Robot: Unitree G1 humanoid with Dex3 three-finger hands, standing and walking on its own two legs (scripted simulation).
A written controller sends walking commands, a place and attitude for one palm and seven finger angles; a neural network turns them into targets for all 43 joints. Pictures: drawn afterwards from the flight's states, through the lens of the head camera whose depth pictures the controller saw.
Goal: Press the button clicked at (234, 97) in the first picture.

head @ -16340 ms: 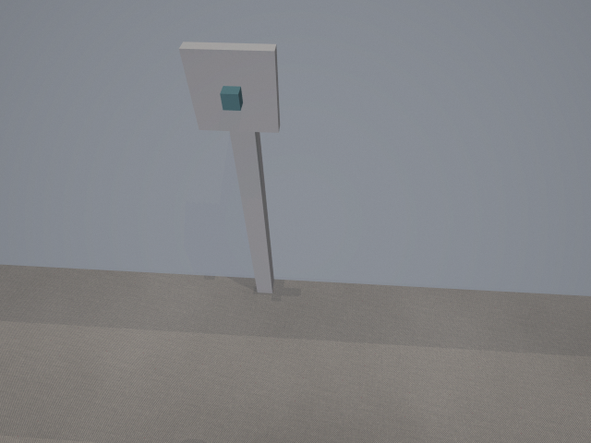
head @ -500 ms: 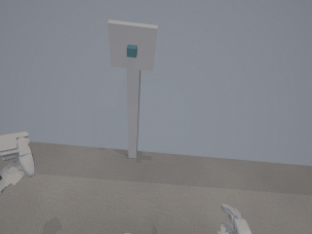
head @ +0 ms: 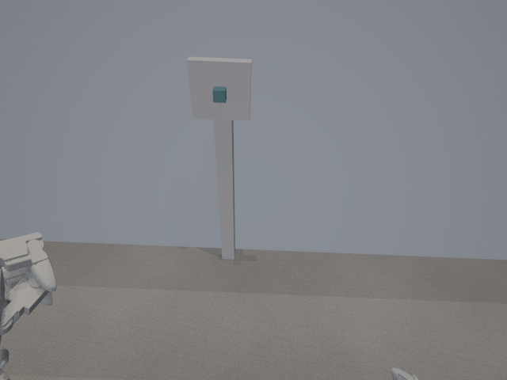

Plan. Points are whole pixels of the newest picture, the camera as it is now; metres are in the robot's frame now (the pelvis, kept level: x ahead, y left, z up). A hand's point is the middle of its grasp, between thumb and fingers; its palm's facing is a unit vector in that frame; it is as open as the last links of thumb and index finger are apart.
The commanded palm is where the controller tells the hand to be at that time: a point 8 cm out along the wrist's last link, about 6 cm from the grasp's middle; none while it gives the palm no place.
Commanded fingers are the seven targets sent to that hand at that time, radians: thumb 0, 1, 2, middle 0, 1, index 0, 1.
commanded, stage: stop stepping back and stand still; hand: left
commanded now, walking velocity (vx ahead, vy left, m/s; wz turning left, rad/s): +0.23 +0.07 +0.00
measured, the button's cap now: (219, 94) +0.86 +0.16 +0.09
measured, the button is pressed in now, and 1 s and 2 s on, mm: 0 0 0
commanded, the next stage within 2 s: let the arm hang, fingers relaxed in 1.08 s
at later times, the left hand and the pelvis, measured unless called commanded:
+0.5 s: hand (66, 315) +0.15 +0.23 +0.14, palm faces +0.44 -0.78 -0.45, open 3.1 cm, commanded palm +0.09 +0.27 +0.17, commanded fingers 0.00 0.90 0.90 -1.30 -1.50 -1.30 -1.50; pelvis -0.02 -0.01 -0.02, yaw +3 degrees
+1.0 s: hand (72, 267) +0.21 +0.24 +0.16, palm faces +0.35 -0.81 -0.47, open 3.1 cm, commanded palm +0.14 +0.29 +0.17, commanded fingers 0.00 0.90 0.90 -1.30 -1.50 -1.30 -1.50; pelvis +0.02 +0.01 -0.01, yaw +1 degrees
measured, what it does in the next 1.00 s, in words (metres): steps on the spot: left foot, then right foot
